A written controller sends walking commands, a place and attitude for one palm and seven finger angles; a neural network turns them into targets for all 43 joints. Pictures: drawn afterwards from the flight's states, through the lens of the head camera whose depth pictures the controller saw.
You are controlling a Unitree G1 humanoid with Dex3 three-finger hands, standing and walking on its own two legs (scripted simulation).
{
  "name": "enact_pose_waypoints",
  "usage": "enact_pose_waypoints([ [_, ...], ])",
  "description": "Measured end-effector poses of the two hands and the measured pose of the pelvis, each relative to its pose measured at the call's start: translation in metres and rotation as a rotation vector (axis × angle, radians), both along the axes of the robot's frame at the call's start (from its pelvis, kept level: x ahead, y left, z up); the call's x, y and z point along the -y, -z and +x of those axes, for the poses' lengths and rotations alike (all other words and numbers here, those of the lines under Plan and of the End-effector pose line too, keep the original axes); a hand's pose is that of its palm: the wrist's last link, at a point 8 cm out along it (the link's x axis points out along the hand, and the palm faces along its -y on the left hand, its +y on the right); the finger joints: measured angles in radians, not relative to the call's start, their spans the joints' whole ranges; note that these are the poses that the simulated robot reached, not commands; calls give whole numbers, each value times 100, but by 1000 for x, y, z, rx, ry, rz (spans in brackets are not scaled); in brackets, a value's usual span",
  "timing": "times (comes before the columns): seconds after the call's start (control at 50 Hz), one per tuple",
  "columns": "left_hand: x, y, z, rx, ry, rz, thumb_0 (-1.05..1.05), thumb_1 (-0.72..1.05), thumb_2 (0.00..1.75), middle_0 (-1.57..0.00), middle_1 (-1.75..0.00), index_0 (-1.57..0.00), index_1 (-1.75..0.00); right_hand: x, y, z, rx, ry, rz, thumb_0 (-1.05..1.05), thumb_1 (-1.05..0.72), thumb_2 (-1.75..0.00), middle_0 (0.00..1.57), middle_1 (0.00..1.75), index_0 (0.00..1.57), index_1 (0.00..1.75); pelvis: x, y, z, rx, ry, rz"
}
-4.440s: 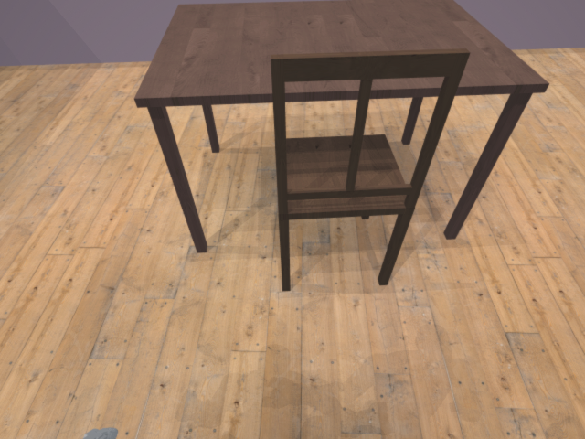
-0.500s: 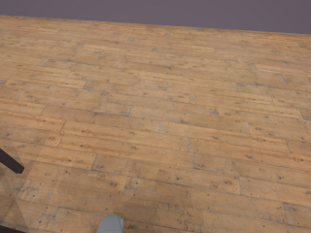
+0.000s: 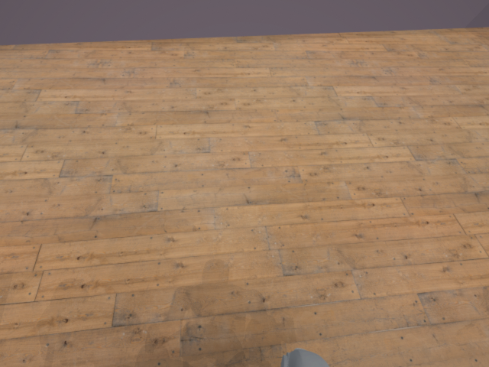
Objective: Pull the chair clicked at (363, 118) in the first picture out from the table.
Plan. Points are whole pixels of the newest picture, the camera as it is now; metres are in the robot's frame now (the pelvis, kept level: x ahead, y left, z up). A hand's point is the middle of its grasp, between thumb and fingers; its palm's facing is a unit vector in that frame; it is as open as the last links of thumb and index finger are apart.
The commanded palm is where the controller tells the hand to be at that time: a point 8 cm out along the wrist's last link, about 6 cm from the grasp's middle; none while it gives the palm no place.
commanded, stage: walk to a spot facing it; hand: left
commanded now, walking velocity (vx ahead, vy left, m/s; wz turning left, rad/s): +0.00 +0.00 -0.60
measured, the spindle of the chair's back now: out of the picture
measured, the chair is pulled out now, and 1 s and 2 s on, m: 0.00 0.00 0.00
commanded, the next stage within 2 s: turn to face it in 1.74 s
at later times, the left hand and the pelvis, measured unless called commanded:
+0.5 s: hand (186, 312) +0.23 +0.13 -0.16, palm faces -0.30 -0.93 -0.23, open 7.4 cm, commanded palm none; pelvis +0.05 -0.01 -0.01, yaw -18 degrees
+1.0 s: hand (205, 311) +0.24 +0.10 -0.17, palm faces -0.57 -0.78 -0.25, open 7.4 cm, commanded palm none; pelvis +0.04 -0.01 -0.02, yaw -38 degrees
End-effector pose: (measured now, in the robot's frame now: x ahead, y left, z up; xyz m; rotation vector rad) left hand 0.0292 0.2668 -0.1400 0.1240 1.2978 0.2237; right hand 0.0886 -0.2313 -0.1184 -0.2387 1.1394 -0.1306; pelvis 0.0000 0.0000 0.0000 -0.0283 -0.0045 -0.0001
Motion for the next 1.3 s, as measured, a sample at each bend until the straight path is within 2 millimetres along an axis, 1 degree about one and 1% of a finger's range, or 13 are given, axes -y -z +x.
enact_pose_waypoints([
  [0.08, 11, -7, 69, 65, 123, 20, 1, 92, 90, -19, -30, -20, -29, 26, 11, -53, -120, 138, -10, 1, -91, -90, 20, 30, 21, 30, 5, 3, 10, -6, 57, 10],
  [0.18, 45, -11, 151, 189, 287, 63, 1, 91, 90, -19, -30, -20, -29, 57, 36, -107, -231, 280, 2, 1, -91, -90, 20, 30, 20, 30, 24, 20, 24, -9, 124, 33],
  [0.24, 65, -17, 178, 245, 335, 70, 1, 91, 90, -19, -30, -20, -30, 66, 42, -121, -277, 331, -2, 1, -91, -90, 20, 29, 20, 30, 29, 21, 28, -1, 146, 27],
  [0.3, 78, -23, 191, 244, 366, 65, 1, 91, 90, -20, -30, -20, -30, 67, 36, -115, -254, 359, 2, 1, -91, -90, 20, 29, 20, 30, 31, 14, 32, -2, 183, 34],
  [0.44, 92, -20, 205, 212, 437, 13, 1, 91, 90, -20, -30, -20, -30, 52, 22, -76, -110, 395, 17, 1, -91, -90, 20, 29, 20, 30, 23, 6, 42, -12, 275, 42],
  [0.54, 80, -3, 209, 171, 459, -27, 1, 91, 90, -20, -30, -21, -30, 32, 14, -49, -13, 422, -1, 1, -91, -90, 20, 29, 20, 30, 4, 11, 51, -14, 343, 25],
  [0.6, 69, 8, 211, 142, 467, -45, 1, 91, 90, -20, -30, -20, -30, 18, 9, -47, 15, 436, -19, 1, -90, -90, 20, 29, 20, 30, -7, 14, 55, -12, 383, 20],
  [0.72, 57, 5, 209, 69, 514, -50, 1, 91, 90, -20, -30, -20, -30, -2, -4, -64, -10, 500, -18, 1, -90, -90, 20, 30, 21, 30, -14, 2, 59, -3, 465, 1],
  [0.82, 63, 2, 208, 14, 571, -35, 1, 91, 90, -20, -30, -20, -30, -8, -1, -93, -40, 591, 1, 1, -90, -90, 20, 30, 21, 30, -13, -1, 59, 1, 533, -5],
  [1.0, 127, -1, 230, 101, 753, 7, 1, 91, 90, -20, -30, -20, -30, 0, 39, -180, -130, 772, 72, 1, -90, -90, 20, 30, 21, 30, 12, 19, 39, 8, 655, 23],
  [1.06, 144, -8, 230, 139, 781, 13, 1, 91, 90, -20, -30, -20, -30, 5, 41, -198, -169, 810, 75, 1, -90, -90, 20, 30, 20, 30, 16, 17, 32, 14, 677, 21],
  [1.18, 158, -17, 226, 121, 834, 9, 1, 91, 90, -20, -30, -20, -30, 18, 24, -201, -106, 851, 49, 1, -91, -90, 20, 29, 20, 30, 22, 4, 28, 15, 747, 37],
  [1.3, 159, -14, 228, 86, 874, -18, 1, 91, 90, -20, -30, -20, -30, 27, 8, -184, -33, 872, 12, 1, -91, -90, 20, 29, 20, 30, 22, 0, 40, 7, 814, 38],
])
